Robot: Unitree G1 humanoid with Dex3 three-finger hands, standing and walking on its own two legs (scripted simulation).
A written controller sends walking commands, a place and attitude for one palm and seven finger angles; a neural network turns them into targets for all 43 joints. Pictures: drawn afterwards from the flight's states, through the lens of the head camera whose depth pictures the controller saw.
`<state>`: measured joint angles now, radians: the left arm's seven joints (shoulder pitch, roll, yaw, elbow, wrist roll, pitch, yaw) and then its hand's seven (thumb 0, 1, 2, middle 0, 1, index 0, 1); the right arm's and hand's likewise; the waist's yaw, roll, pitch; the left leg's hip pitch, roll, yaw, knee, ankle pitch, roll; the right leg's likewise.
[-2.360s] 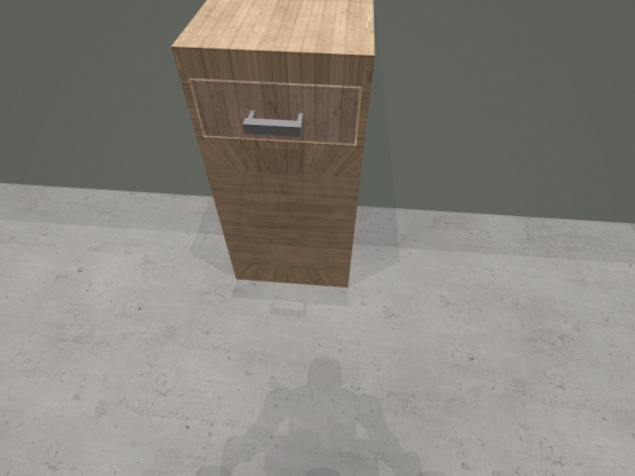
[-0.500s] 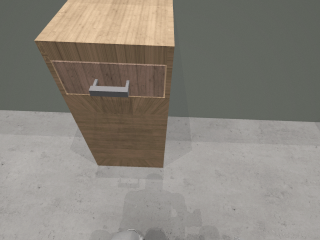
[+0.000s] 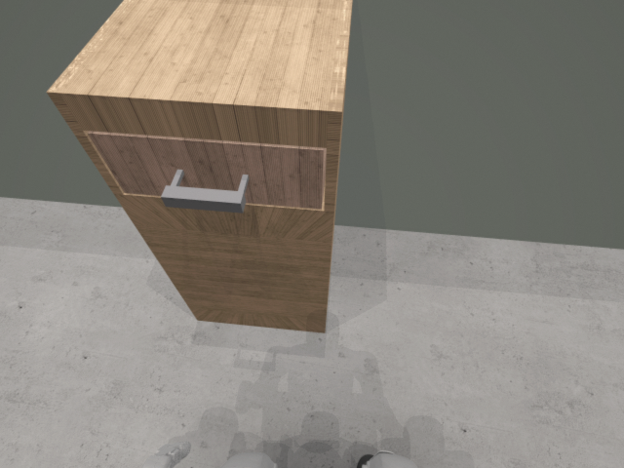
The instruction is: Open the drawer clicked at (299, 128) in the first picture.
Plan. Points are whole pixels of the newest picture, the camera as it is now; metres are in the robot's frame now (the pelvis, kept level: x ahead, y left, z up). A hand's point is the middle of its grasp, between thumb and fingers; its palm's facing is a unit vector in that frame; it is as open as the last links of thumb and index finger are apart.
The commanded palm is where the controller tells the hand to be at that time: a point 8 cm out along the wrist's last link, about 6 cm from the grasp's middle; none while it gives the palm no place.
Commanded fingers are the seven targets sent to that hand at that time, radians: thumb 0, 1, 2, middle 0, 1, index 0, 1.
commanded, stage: come to a stop and stand still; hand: left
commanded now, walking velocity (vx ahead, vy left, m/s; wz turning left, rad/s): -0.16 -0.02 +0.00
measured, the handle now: (208, 188) +0.54 +0.20 -0.02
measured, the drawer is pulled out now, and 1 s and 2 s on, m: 0.00 0.00 0.00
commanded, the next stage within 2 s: look again from close up in 0.64 s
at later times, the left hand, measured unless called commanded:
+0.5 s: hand out of the picture -0.02 +0.18 -0.16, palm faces -0.01 -0.98 -0.22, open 7.4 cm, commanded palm none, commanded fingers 0.00 0.90 0.90 -0.20 -0.30 -0.20 -0.30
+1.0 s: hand out of the picture +0.01 +0.21 -0.18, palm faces +0.00 -0.98 -0.21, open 7.4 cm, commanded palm none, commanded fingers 0.00 0.90 0.90 -0.20 -0.30 -0.20 -0.30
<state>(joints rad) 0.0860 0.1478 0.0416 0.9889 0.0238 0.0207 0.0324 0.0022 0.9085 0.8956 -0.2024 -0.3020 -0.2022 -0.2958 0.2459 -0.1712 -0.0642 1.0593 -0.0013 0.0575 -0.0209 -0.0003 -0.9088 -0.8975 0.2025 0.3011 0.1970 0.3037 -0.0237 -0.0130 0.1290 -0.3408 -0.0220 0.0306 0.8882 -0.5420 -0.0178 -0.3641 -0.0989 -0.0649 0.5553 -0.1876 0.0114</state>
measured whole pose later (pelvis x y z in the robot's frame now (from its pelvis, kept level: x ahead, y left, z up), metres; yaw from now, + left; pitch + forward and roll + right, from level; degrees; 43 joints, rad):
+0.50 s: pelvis -0.04 -0.01 +0.01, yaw -1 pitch -1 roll +0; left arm 0.24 0.16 0.02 1.12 0.01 0.01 0.01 0.00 0.91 0.90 -0.20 -0.30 -0.20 -0.30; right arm 0.23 -0.18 -0.04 1.06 -0.01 0.02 -0.02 0.00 -0.92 -0.90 0.20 0.30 0.20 0.30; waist -0.02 0.03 0.05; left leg -0.21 0.05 0.05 0.48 -0.25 -0.02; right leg -0.15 0.00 -0.03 0.48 -0.31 -0.02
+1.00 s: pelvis -0.02 +0.03 +0.00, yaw -1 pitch -1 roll -1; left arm 0.30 0.17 0.00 1.04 0.01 -0.01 0.05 0.00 0.91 0.90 -0.20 -0.30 -0.20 -0.30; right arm 0.31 -0.15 -0.01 1.04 -0.02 -0.01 -0.04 0.01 -0.92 -0.90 0.20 0.30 0.20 0.30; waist -0.01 -0.01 0.00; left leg -0.24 0.02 0.07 0.60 -0.34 0.02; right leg -0.16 -0.04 -0.01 0.55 -0.37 0.03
